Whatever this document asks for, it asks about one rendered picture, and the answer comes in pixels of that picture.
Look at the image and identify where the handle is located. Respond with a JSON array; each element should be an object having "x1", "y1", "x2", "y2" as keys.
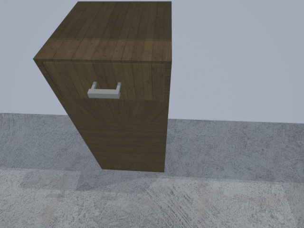
[{"x1": 87, "y1": 82, "x2": 121, "y2": 99}]

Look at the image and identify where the cabinet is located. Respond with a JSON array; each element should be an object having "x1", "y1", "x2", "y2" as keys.
[{"x1": 33, "y1": 1, "x2": 172, "y2": 172}]

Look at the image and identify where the drawer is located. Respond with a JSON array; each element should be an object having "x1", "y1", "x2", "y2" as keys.
[{"x1": 43, "y1": 62, "x2": 164, "y2": 100}]

